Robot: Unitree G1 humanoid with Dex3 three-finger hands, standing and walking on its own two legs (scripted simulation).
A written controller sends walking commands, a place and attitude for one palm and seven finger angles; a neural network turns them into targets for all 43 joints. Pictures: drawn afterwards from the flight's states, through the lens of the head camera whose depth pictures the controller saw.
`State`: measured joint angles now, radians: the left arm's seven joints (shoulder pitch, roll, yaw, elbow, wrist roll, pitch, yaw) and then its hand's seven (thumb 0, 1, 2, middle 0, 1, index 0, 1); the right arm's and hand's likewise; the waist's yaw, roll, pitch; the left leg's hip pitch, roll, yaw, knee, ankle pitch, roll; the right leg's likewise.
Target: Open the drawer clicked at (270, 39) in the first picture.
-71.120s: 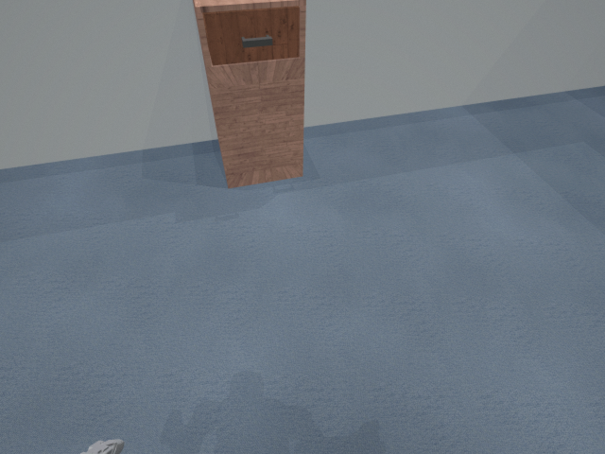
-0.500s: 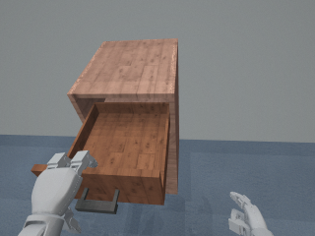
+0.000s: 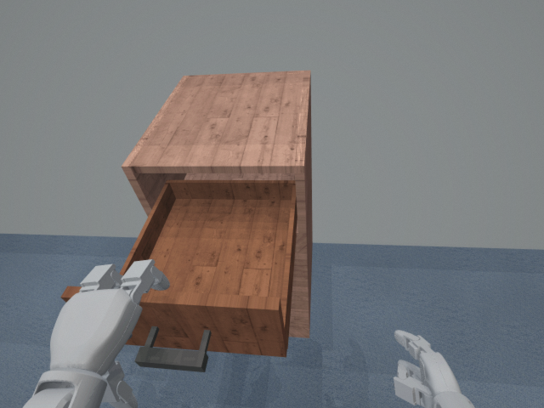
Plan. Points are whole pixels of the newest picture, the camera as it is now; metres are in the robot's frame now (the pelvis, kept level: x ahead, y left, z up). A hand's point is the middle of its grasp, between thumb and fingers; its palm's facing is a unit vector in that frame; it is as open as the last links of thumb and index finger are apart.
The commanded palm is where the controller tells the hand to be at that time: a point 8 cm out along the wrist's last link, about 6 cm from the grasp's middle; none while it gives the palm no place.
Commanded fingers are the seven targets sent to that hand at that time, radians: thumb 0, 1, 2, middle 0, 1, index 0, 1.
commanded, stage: draw the hand back to the body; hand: left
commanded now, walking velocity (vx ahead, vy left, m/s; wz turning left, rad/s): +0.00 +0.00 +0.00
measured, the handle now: (176, 346) +0.21 +0.21 -0.05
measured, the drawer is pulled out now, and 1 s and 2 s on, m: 0.30 0.30 0.30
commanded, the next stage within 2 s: step back with the hand held close in 1.46 s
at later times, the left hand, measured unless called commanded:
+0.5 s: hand (107, 327) +0.17 +0.24 +0.11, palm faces +0.07 -0.27 -0.96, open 13.8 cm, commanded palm +0.14 +0.25 +0.17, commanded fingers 0.00 -0.40 0.34 -0.29 -1.13 -0.29 -1.13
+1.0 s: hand (102, 301) +0.18 +0.22 +0.16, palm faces +0.37 -0.84 -0.41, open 10.9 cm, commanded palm +0.13 +0.27 +0.18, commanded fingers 0.00 0.48 0.72 -0.23 -0.57 -0.23 -0.57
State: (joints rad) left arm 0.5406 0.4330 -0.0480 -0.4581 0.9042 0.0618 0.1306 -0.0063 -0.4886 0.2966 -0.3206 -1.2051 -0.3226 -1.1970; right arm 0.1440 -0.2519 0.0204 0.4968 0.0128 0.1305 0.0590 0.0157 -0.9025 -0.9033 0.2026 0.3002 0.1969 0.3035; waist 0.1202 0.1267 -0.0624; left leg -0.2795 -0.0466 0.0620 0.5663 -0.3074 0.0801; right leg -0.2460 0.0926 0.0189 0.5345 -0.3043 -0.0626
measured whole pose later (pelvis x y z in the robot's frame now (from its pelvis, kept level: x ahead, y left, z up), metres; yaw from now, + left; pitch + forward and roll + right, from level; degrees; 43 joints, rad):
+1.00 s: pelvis +0.01 -0.01 +0.01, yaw +3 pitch -2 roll +0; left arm 0.58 0.33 0.24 -0.47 -0.08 -0.11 0.09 -0.01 0.15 0.57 -0.26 -0.79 -0.26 -0.78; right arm 0.19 -0.23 0.01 0.61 0.02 -0.09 -0.05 0.02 -0.90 -0.90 0.20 0.30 0.20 0.30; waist 0.04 0.09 0.01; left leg -0.13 -0.06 0.01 0.42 -0.24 0.07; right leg -0.08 0.08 -0.02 0.37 -0.25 -0.07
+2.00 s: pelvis -0.02 -0.01 +0.01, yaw +2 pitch +2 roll -1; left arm 0.67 0.44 0.37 -0.60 -0.05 -0.19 0.11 0.01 0.89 0.89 -0.22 -0.31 -0.22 -0.30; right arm 0.17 -0.24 -0.04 0.54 0.03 -0.01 -0.05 0.02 -0.90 -0.90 0.20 0.30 0.20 0.30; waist -0.01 0.00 0.05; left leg -0.31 -0.06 0.04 0.48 -0.22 0.08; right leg -0.27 0.08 -0.01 0.46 -0.23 -0.06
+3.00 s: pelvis -0.23 -0.04 +0.00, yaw +1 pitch +1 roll -1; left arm 0.62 0.40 0.38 -0.63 -0.05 -0.25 0.10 0.01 0.89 0.89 -0.21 -0.31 -0.21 -0.30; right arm 0.13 -0.15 0.00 0.62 0.01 -0.11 0.00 0.01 -0.90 -0.90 0.21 0.30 0.20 0.30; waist 0.01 0.02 0.09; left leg -0.51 0.06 -0.05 0.75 -0.33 -0.02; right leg -0.29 0.04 -0.06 0.54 -0.27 -0.04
